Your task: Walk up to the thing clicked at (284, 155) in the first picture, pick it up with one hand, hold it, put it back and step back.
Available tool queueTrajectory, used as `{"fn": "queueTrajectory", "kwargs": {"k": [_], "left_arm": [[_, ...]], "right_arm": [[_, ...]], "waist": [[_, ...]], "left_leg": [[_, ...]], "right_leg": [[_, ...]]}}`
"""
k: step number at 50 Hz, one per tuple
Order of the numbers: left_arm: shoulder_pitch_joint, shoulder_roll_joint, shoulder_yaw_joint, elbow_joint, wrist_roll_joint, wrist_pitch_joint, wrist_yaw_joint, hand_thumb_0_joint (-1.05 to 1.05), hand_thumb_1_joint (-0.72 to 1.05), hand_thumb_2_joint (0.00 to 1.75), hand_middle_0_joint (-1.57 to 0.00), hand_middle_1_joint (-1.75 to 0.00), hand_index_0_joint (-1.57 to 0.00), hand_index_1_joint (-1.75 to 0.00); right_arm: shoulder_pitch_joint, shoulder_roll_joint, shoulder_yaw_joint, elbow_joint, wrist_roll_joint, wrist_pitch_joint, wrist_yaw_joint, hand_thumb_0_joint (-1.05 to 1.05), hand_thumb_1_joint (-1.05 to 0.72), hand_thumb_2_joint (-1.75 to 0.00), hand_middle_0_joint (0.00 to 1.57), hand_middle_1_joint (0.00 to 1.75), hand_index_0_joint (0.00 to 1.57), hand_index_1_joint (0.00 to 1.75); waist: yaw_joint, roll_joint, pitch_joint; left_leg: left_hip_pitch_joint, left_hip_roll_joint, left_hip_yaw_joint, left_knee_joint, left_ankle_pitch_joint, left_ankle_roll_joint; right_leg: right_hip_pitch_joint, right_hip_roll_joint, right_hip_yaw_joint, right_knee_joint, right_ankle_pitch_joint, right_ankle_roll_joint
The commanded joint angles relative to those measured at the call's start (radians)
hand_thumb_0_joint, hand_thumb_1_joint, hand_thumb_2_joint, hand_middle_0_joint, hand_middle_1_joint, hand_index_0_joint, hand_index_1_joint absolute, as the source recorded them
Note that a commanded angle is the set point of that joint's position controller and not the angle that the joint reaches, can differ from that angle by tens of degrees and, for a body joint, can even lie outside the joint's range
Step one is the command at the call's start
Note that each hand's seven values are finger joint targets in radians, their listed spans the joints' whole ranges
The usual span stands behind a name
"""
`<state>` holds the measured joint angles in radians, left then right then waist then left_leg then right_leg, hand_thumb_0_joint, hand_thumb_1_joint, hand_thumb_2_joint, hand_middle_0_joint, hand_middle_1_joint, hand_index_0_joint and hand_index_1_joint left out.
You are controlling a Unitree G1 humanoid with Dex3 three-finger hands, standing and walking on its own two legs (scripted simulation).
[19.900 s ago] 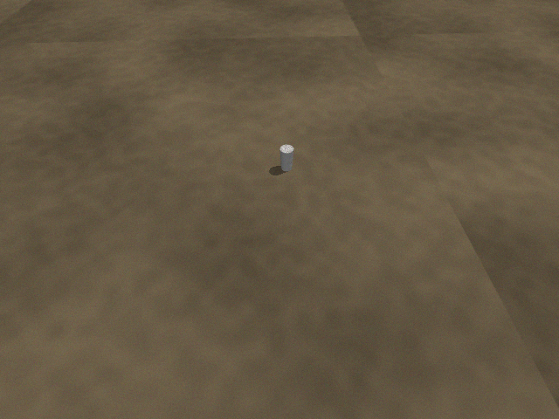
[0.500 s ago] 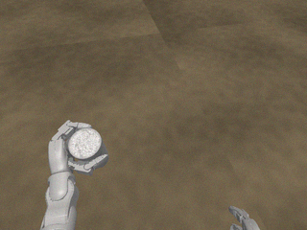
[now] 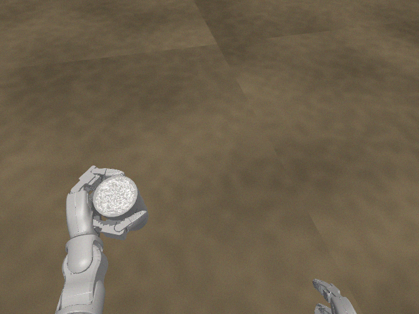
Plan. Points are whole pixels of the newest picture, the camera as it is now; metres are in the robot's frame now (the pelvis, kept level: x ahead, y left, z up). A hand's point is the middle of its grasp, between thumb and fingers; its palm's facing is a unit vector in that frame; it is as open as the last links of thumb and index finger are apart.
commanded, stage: crouch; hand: left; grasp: from the side
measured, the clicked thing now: (126, 207) +0.33 +0.17 +0.02
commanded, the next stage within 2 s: none
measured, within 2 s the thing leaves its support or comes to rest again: neither
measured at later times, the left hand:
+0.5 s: hand (121, 219) +0.33 +0.20 -0.05, palm faces +0.31 -0.95 +0.00, open 10.3 cm
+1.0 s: hand (131, 239) +0.38 +0.24 -0.29, palm faces +0.32 -0.95 -0.01, open 10.3 cm
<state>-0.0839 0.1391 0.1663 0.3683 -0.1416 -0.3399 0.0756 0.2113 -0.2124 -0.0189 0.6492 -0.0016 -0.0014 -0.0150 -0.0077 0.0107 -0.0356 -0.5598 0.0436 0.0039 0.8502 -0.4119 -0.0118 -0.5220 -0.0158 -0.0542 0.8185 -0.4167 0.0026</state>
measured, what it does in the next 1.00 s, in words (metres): lowers itself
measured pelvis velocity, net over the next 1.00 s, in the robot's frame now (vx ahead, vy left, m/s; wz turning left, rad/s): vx -0.07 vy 0.01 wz -0.07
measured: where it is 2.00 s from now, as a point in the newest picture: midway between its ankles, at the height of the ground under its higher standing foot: outside the picture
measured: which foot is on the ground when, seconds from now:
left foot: down 0.00-1.00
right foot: down 0.00-1.00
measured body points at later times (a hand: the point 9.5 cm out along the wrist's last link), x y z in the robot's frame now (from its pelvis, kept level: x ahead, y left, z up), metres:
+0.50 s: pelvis -0.02 +0.00 -0.05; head +0.08 +0.02 +0.39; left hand +0.31 +0.25 -0.04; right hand +0.12 -0.26 -0.16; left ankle +0.01 +0.12 -0.70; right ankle +0.00 -0.12 -0.70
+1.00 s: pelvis -0.07 +0.01 -0.26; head +0.13 +0.04 +0.14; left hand +0.36 +0.29 -0.29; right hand +0.05 -0.25 -0.39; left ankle +0.01 +0.12 -0.70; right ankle +0.00 -0.12 -0.70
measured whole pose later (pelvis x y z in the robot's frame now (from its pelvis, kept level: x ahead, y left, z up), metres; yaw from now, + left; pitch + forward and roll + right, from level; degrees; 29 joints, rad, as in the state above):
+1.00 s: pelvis -0.07 +0.01 -0.26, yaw -4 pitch +34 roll -5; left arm -0.63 0.37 0.46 1.06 -0.12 -0.76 -0.04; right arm 0.11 -0.24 0.02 0.70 -0.08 0.00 0.09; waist -0.08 -0.02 -0.18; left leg -1.87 0.06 -0.06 1.95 -0.68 0.00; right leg -1.82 -0.02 -0.06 1.91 -0.69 0.00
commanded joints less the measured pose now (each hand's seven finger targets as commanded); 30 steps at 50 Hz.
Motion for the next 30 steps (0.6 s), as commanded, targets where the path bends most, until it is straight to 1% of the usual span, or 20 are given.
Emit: {"fn": "queueTrajectory", "kwargs": {"k": [1,2,3,4,6,9,12,14,15,17,18,19,20,21,22,24,26,27,29,30], "left_arm": [[-0.226,0.122,0.032,-0.237,0.006,-0.089,0.002,0.0,0.07,1.11,-1.16,-1.28,-1.18,-1.28],[-0.235,0.138,0.048,-0.239,0.007,-0.093,0.003,0.0,0.07,1.11,-1.16,-1.29,-1.18,-1.28],[-0.22,0.124,0.034,-0.239,0.007,-0.093,0.003,0.0,0.04,1.16,-1.19,-1.32,-1.2,-1.33],[-0.262,0.136,0.037,-0.275,0.005,-0.098,0.004,0.0,0.0,1.11,-1.15,-1.26,-1.17,-1.26],[-0.23,0.126,0.043,-0.223,-0.001,-0.096,0.0,0.0,0.05,1.11,-1.16,-1.26,-1.17,-1.26],[-0.225,0.093,0.041,-0.16,-0.013,-0.102,0.0,0.0,0.01,1.13,-1.17,-1.27,-1.18,-1.28],[-0.21,0.074,0.025,-0.078,0.001,-0.116,-0.005,0.0,0.05,1.13,-1.19,-1.29,-1.21,-1.29],[-0.226,0.094,0.046,-0.059,0.005,-0.143,-0.01,0.0,0.04,1.14,-1.19,-1.29,-1.2,-1.29],[-0.269,0.129,0.072,-0.05,0.01,-0.159,-0.009,0.0,0.03,1.13,-1.19,-1.29,-1.2,-1.29],[-0.299,0.14,0.105,-0.013,0.007,-0.197,-0.01,0.0,0.02,1.13,-1.16,-1.27,-1.18,-1.27],[-0.325,0.128,0.093,-0.009,0.003,-0.222,-0.01,0.0,0.04,1.13,-1.15,-1.27,-1.17,-1.27],[-0.383,0.166,0.134,-0.021,0.0,-0.254,-0.009,0.0,0.07,1.14,-1.14,-1.26,-1.15,-1.27],[-0.345,0.161,0.14,0.072,0.007,-0.269,-0.009,0.0,0.06,1.13,-1.14,-1.26,-1.15,-1.26],[-0.373,0.149,0.124,0.084,0.005,-0.297,-0.014,0.0,0.08,1.13,-1.15,-1.27,-1.16,-1.27],[-0.449,0.181,0.137,0.04,0.008,-0.332,-0.017,0.0,0.06,1.15,-1.15,-1.27,-1.16,-1.28],[-0.409,0.149,0.114,0.193,0.012,-0.368,-0.04,0.0,0.08,1.15,-1.16,-1.27,-1.16,-1.27],[-0.442,0.196,0.146,0.224,0.011,-0.411,-0.054,0.0,0.04,1.16,-1.18,-1.28,-1.19,-1.3],[-0.459,0.186,0.135,0.24,0.006,-0.423,-0.061,0.0,0.05,1.16,-1.19,-1.29,-1.19,-1.3],[-0.499,0.245,0.183,0.262,-0.003,-0.439,-0.066,0.0,0.07,1.2,-1.2,-1.31,-1.21,-1.33],[-0.484,0.21,0.165,0.33,-0.009,-0.442,-0.071,0.0,0.06,1.21,-1.2,-1.32,-1.21,-1.33]], "right_arm": [[-0.034,-0.128,-0.043,-0.13,0.001,-0.043,-0.009,0.0,-0.93,-0.91,0.2,0.3,0.2,0.3],[-0.034,-0.129,-0.044,-0.127,0.001,-0.044,-0.01,0.0,-0.93,-0.91,0.2,0.3,0.2,0.3],[-0.04,-0.127,-0.041,-0.131,0.003,-0.045,-0.01,0.0,-0.92,-0.91,0.2,0.3,0.2,0.3],[-0.036,-0.129,-0.042,-0.13,0.002,-0.046,-0.012,0.0,-0.9,-0.91,0.2,0.3,0.2,0.3],[-0.025,-0.126,-0.04,-0.12,0.001,-0.043,-0.014,0.0,-0.89,-0.9,0.2,0.3,0.2,0.3],[-0.029,-0.124,-0.04,-0.111,0.002,-0.046,-0.011,0.0,-0.89,-0.91,0.2,0.3,0.2,0.3],[-0.029,-0.131,-0.049,-0.108,-0.004,-0.048,-0.004,0.0,-0.88,-0.9,0.2,0.3,0.2,0.3],[-0.03,-0.128,-0.05,-0.102,-0.006,-0.05,0.0,0.0,-0.88,-0.9,0.2,0.3,0.2,0.3],[-0.027,-0.132,-0.054,-0.097,-0.009,-0.051,0.0,0.0,-0.88,-0.9,0.2,0.3,0.2,0.3],[-0.024,-0.133,-0.054,-0.085,-0.014,-0.056,0.006,0.0,-0.88,-0.9,0.2,0.3,0.2,0.3],[-0.01,-0.135,-0.057,-0.08,-0.019,-0.057,0.01,0.0,-0.88,-0.9,0.2,0.3,0.2,0.3],[-0.002,-0.138,-0.059,-0.065,-0.024,-0.06,0.013,0.0,-0.88,-0.9,0.2,0.3,0.2,0.3],[-0.011,-0.132,-0.054,-0.064,-0.026,-0.063,0.017,0.0,-0.89,-0.91,0.2,0.3,0.2,0.3],[-0.009,-0.142,-0.062,-0.062,-0.029,-0.068,0.022,0.0,-0.89,-0.91,0.2,0.3,0.2,0.3],[-0.009,-0.147,-0.068,-0.066,-0.034,-0.071,0.025,0.0,-0.89,-0.91,0.2,0.3,0.2,0.3],[-0.01,-0.154,-0.067,-0.06,-0.039,-0.076,0.034,0.0,-0.9,-0.91,0.2,0.3,0.2,0.3],[-0.015,-0.164,-0.068,-0.062,-0.044,-0.079,0.044,0.0,-0.9,-0.91,0.2,0.3,0.2,0.3],[-0.016,-0.167,-0.068,-0.068,-0.044,-0.079,0.048,0.0,-0.89,-0.91,0.2,0.3,0.2,0.3],[-0.012,-0.185,-0.068,-0.079,-0.044,-0.071,0.056,0.0,-0.89,-0.91,0.2,0.3,0.2,0.3],[-0.002,-0.172,-0.05,-0.066,-0.045,-0.067,0.063,0.0,-0.89,-0.91,0.2,0.3,0.2,0.3]], "waist": [[-0.002,0.01,-0.26],[0.003,0.016,-0.264],[0.001,0.011,-0.267],[-0.003,0.017,-0.293],[-0.013,-0.006,-0.291],[-0.018,-0.034,-0.216],[-0.029,-0.034,-0.198],[-0.026,-0.038,-0.194],[-0.028,-0.026,-0.222],[-0.031,-0.028,-0.245],[-0.039,-0.033,-0.284],[-0.033,-0.01,-0.321],[-0.032,-0.004,-0.316],[-0.043,-0.017,-0.32],[-0.042,0.022,-0.393],[-0.061,0.0,-0.391],[-0.051,0.018,-0.458],[-0.049,0.036,-0.492],[-0.033,0.056,-0.551],[-0.043,0.044,-0.558]], "left_leg": [[0.135,-0.032,-0.005,-0.113,0.236,0.014],[0.131,-0.032,-0.008,-0.114,0.233,0.014],[0.139,-0.032,-0.007,-0.119,0.225,0.013],[0.151,-0.028,-0.011,-0.116,0.233,0.013],[0.148,-0.028,-0.011,-0.099,0.279,0.019],[0.085,-0.026,-0.012,-0.089,0.229,0.021],[0.034,-0.027,-0.013,-0.072,0.176,0.023],[0.003,-0.03,-0.012,-0.051,0.147,0.023],[-0.011,-0.031,-0.009,-0.031,0.148,0.025],[-0.05,-0.031,-0.013,0.016,0.141,0.025],[-0.059,-0.029,-0.017,0.046,0.163,0.027],[-0.085,-0.031,-0.018,0.087,0.179,0.027],[-0.121,-0.031,-0.022,0.119,0.17,0.028],[-0.161,-0.029,-0.028,0.157,0.158,0.028],[-0.173,-0.031,-0.027,0.206,0.171,0.027],[-0.287,-0.031,-0.039,0.29,0.112,0.027],[-0.386,-0.033,-0.044,0.377,0.072,0.027],[-0.416,-0.033,-0.045,0.416,0.062,0.026],[-0.477,-0.031,-0.049,0.48,0.064,0.024],[-0.512,-0.029,-0.056,0.505,0.073,0.024]], "right_leg": [[0.104,0.019,0.014,-0.114,0.273,-0.01],[0.104,0.019,0.012,-0.112,0.268,-0.01],[0.103,0.02,0.011,-0.113,0.262,-0.011],[0.109,0.021,0.012,-0.107,0.269,-0.012],[0.11,0.02,0.014,-0.105,0.318,-0.004],[0.058,0.018,0.012,-0.099,0.278,-0.004],[-0.002,0.017,0.015,-0.079,0.225,-0.009],[-0.025,0.012,0.02,-0.058,0.202,-0.009],[-0.042,0.011,0.026,-0.046,0.208,-0.008],[-0.093,0.011,0.027,0.006,0.201,-0.01],[-0.108,0.013,0.026,0.038,0.22,-0.011],[-0.132,0.01,0.029,0.075,0.232,-0.012],[-0.182,0.013,0.026,0.111,0.215,-0.014],[-0.235,0.017,0.022,0.156,0.197,-0.016],[-0.275,0.017,0.026,0.197,0.206,-0.017],[-0.401,0.022,0.02,0.283,0.142,-0.021],[-0.475,0.021,0.029,0.361,0.101,-0.023],[-0.523,0.024,0.033,0.398,0.085,-0.024],[-0.576,0.021,0.044,0.459,0.068,-0.024],[-0.61,0.025,0.039,0.491,0.068,-0.026]]}}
